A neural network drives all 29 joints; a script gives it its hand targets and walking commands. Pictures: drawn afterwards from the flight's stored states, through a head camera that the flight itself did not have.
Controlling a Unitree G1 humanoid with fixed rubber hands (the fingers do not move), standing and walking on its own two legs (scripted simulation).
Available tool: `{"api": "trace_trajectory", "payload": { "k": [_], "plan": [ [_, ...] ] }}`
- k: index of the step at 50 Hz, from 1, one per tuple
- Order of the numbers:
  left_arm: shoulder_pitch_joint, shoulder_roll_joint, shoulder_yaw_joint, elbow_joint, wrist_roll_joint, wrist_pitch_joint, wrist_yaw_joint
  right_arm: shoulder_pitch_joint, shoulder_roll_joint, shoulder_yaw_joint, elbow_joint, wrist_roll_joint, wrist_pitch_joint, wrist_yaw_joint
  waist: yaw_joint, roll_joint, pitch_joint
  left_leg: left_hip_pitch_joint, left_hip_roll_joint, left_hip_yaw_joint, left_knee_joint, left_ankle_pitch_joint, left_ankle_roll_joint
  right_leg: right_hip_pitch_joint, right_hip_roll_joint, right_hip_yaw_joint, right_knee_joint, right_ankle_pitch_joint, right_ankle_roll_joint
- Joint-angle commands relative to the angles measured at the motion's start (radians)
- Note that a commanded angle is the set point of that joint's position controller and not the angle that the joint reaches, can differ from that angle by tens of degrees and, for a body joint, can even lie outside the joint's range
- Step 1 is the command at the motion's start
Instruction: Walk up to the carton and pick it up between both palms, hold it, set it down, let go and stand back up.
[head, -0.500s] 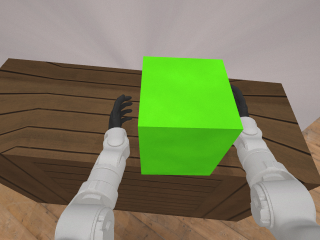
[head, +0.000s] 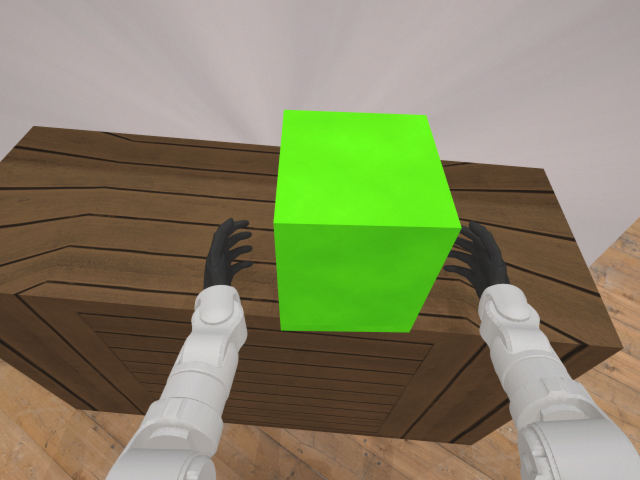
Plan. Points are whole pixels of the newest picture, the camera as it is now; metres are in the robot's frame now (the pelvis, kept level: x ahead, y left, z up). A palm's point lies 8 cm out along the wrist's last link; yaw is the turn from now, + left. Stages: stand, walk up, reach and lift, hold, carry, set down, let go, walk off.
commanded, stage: set down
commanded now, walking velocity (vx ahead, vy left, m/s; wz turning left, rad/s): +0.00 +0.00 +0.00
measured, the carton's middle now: (350, 227) +0.45 +0.01 +0.04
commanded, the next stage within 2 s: none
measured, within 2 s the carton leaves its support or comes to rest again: neither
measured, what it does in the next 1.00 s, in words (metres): stands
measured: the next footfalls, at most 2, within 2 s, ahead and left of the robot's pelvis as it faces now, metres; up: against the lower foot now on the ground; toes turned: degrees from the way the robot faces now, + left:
none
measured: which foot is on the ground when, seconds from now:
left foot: down 0.00-1.00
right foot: down 0.00-1.00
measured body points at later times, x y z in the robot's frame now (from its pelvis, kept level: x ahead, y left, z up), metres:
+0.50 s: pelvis +0.02 -0.02 +0.01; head +0.00 -0.02 +0.46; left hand +0.28 +0.18 +0.02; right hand +0.33 -0.22 +0.03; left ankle +0.07 +0.12 -0.74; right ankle +0.04 -0.10 -0.74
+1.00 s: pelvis +0.01 -0.02 +0.01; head +0.00 +0.00 +0.45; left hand +0.23 +0.19 +0.01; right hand +0.26 -0.22 +0.03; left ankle +0.07 +0.12 -0.74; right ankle +0.04 -0.10 -0.74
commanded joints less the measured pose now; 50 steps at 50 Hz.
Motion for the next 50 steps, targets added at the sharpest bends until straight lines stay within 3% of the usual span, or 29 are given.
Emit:
{"api": "trace_trajectory", "payload": {
  "k": [1, 4, 5, 6, 10, 11, 13, 14, 18, 21, 22, 23, 29, 31, 32, 33, 35, 36, 39, 40, 43, 45, 46, 47, 48, 49, 50],
  "plan": [
    [-0.293, 0.145, -0.105, -0.266, -0.066, -0.021, 0.01, -0.3, -0.19, 0.0, -0.306, 0.109, -0.033, 0.027, 0.011, -0.08, -0.364, 0.31, -0.005, -0.012, -0.095, -0.13, 0.008, 0.214, -0.017, 0.027, -0.11, -0.183, 0.02],
    [-0.184, 0.125, -0.125, -0.315, -0.056, -0.008, 0.006, -0.171, -0.18, -0.009, -0.296, 0.112, -0.026, 0.037, -0.017, -0.066, -0.374, 0.373, -0.001, -0.026, -0.098, -0.07, 0.006, 0.231, -0.02, 0.028, -0.122, -0.117, 0.013],
    [-0.229, 0.14, -0.098, -0.318, -0.054, -0.008, 0.007, -0.215, -0.19, -0.015, -0.333, 0.107, -0.029, 0.038, 0.0, -0.069, -0.367, 0.348, -0.005, -0.024, -0.099, -0.082, 0.006, 0.226, -0.018, 0.026, -0.121, -0.141, 0.014],
    [-0.14, 0.128, -0.107, -0.301, -0.032, 0.014, 0.005, -0.129, -0.19, -0.009, -0.279, 0.105, -0.021, 0.043, -0.022, -0.059, -0.305, 0.363, -0.003, -0.031, -0.107, -0.06, 0.007, 0.236, -0.02, 0.03, -0.128, -0.124, 0.011],
    [-0.086, 0.14, -0.098, -0.396, -0.048, 0.011, -0.016, -0.066, -0.173, 0.007, -0.411, 0.126, -0.042, 0.031, -0.014, -0.068, -0.322, 0.333, -0.029, -0.015, -0.086, 0.053, 0.017, 0.338, -0.033, 0.042, -0.12, 0.025, 0.021],
    [-0.043, 0.137, -0.105, -0.411, -0.048, 0.014, -0.027, -0.05, -0.183, -0.01, -0.448, 0.114, -0.051, 0.029, -0.033, -0.093, -0.323, 0.341, -0.033, -0.018, -0.09, 0.076, 0.023, 0.359, -0.027, 0.035, -0.117, 0.062, 0.029],
    [0.066, 0.128, -0.107, -0.478, -0.051, 0.016, -0.039, 0.049, -0.172, 0.026, -0.513, 0.134, -0.059, 0.03, -0.03, -0.106, -0.323, 0.328, -0.041, -0.019, -0.093, 0.153, 0.029, 0.408, -0.035, 0.056, -0.105, 0.188, 0.033],
    [0.085, 0.119, -0.117, -0.476, -0.043, 0.016, -0.046, 0.059, -0.173, 0.013, -0.523, 0.139, -0.065, 0.023, -0.048, -0.1, -0.305, 0.341, -0.045, -0.024, -0.1, 0.157, 0.022, 0.418, -0.033, 0.047, -0.108, 0.204, 0.034],
    [0.178, 0.144, -0.116, -0.556, -0.048, 0.017, -0.077, 0.182, -0.159, 0.031, -0.596, 0.136, -0.069, 0.018, -0.067, -0.089, -0.246, 0.339, -0.054, -0.034, -0.112, 0.159, 0.029, 0.434, -0.055, 0.073, -0.11, 0.27, 0.042],
    [0.218, 0.148, -0.128, -0.615, -0.067, 0.014, -0.081, 0.222, -0.158, 0.025, -0.683, 0.13, -0.063, 0.019, -0.078, -0.114, -0.193, 0.309, -0.062, -0.032, -0.122, 0.109, 0.031, 0.413, -0.061, 0.079, -0.121, 0.193, 0.043],
    [0.236, 0.158, -0.122, -0.613, -0.087, 0.016, -0.083, 0.248, -0.15, 0.043, -0.706, 0.123, -0.06, 0.016, -0.061, -0.132, -0.157, 0.283, -0.058, -0.026, -0.117, 0.092, 0.03, 0.41, -0.085, 0.112, -0.132, 0.152, 0.055],
    [0.315, 0.157, -0.135, -0.656, -0.081, 0.016, -0.086, 0.326, -0.145, 0.039, -0.746, 0.122, -0.063, 0.016, -0.075, -0.145, -0.15, 0.307, -0.057, -0.029, -0.124, 0.124, 0.035, 0.425, -0.077, 0.104, -0.126, 0.207, 0.051],
    [0.287, 0.18, -0.152, -0.692, -0.095, 0.051, -0.073, 0.361, -0.102, 0.014, -0.813, 0.083, 0.008, 0.018, -0.065, -0.116, -0.037, 0.303, -0.043, -0.022, -0.151, -0.047, 0.042, 0.285, -0.101, 0.137, -0.208, -0.233, 0.038],
    [0.352, 0.188, -0.157, -0.747, -0.108, 0.072, -0.062, 0.431, -0.101, 0.008, -0.877, 0.084, 0.022, 0.017, -0.07, -0.147, 0.009, 0.315, -0.042, -0.012, -0.153, -0.036, 0.041, 0.263, -0.106, 0.141, -0.219, -0.254, 0.037],
    [0.35, 0.183, -0.161, -0.737, -0.107, 0.085, -0.062, 0.44, -0.099, 0.001, -0.874, 0.082, 0.033, 0.018, -0.074, -0.133, 0.012, 0.316, -0.038, -0.011, -0.157, -0.044, 0.04, 0.253, -0.108, 0.142, -0.219, -0.271, 0.037],
    [0.352, 0.19, -0.165, -0.76, -0.121, 0.09, -0.057, 0.442, -0.11, 0.0, -0.918, 0.08, 0.038, 0.02, -0.055, -0.138, 0.008, 0.327, -0.04, -0.009, -0.148, -0.047, 0.04, 0.23, -0.116, 0.146, -0.23, -0.303, 0.033],
    [0.412, 0.182, -0.15, -0.774, -0.111, 0.118, -0.063, 0.511, -0.096, -0.015, -0.919, 0.065, 0.057, 0.015, -0.059, -0.14, 0.021, 0.336, -0.035, -0.006, -0.159, -0.04, 0.044, 0.25, -0.107, 0.148, -0.232, -0.289, 0.039],
    [0.531, 0.168, -0.172, -0.823, -0.092, 0.13, -0.064, 0.623, -0.095, -0.007, -0.945, 0.076, 0.06, 0.015, -0.075, -0.136, 0.052, 0.368, -0.029, -0.014, -0.169, -0.006, 0.044, 0.263, -0.107, 0.148, -0.238, -0.241, 0.039],
    [0.53, 0.207, -0.139, -0.854, -0.083, 0.151, -0.069, 0.643, -0.078, -0.002, -1.007, 0.076, 0.073, 0.002, -0.047, -0.101, 0.059, 0.391, -0.04, 0.002, -0.159, -0.013, 0.037, 0.255, -0.113, 0.151, -0.247, -0.226, 0.036],
    [0.539, 0.194, -0.155, -0.86, -0.089, 0.168, -0.071, 0.66, -0.076, -0.013, -1.01, 0.065, 0.089, -0.001, -0.055, -0.103, 0.062, 0.383, -0.036, 0.006, -0.156, -0.021, 0.035, 0.253, -0.119, 0.164, -0.253, -0.258, 0.043],
    [0.508, 0.226, -0.155, -0.879, -0.089, 0.172, -0.073, 0.645, -0.068, -0.018, -1.093, 0.05, 0.092, -0.014, -0.058, -0.127, 0.082, 0.431, -0.053, 0.007, -0.119, -0.037, 0.038, 0.157, -0.139, 0.163, -0.267, -0.331, 0.013],
    [0.464, 0.245, -0.156, -0.886, -0.087, 0.182, -0.079, 0.665, -0.053, -0.011, -1.063, 0.042, 0.111, -0.013, -0.072, -0.123, 0.074, 0.499, -0.068, 0.008, -0.072, -0.042, 0.027, 0.062, -0.169, 0.186, -0.292, -0.424, -0.012],
    [0.454, 0.244, -0.157, -0.908, -0.092, 0.175, -0.068, 0.656, -0.063, -0.012, -1.081, 0.052, 0.113, -0.01, -0.065, -0.078, 0.066, 0.491, -0.064, 0.004, -0.072, -0.045, 0.014, 0.049, -0.168, 0.172, -0.285, -0.417, -0.012],
    [0.501, 0.228, -0.183, -0.952, -0.098, 0.175, -0.066, 0.697, -0.072, -0.028, -1.112, 0.049, 0.117, -0.007, -0.074, -0.083, 0.047, 0.49, -0.056, -0.006, -0.083, -0.034, 0.016, 0.069, -0.165, 0.172, -0.283, -0.391, -0.015],
    [0.475, 0.252, -0.149, -0.864, -0.091, 0.181, -0.078, 0.695, -0.045, 0.001, -1.057, 0.036, 0.12, -0.016, -0.068, -0.118, 0.077, 0.497, -0.071, 0.01, -0.052, -0.043, 0.022, 0.032, -0.189, 0.201, -0.298, -0.435, -0.015],
    [0.487, 0.24, -0.165, -0.931, -0.102, 0.172, -0.065, 0.683, -0.056, -0.007, -1.117, 0.058, 0.117, -0.009, -0.052, -0.073, 0.042, 0.493, -0.062, 0.007, -0.075, -0.033, 0.014, 0.057, -0.165, 0.159, -0.278, -0.383, -0.012],
    [0.511, 0.225, -0.177, -0.907, -0.097, 0.182, -0.068, 0.712, -0.062, -0.03, -1.084, 0.035, 0.123, -0.006, -0.076, -0.064, 0.08, 0.441, -0.055, 0.013, -0.108, -0.064, 0.015, 0.09, -0.147, 0.151, -0.265, -0.365, -0.004]
  ]
}}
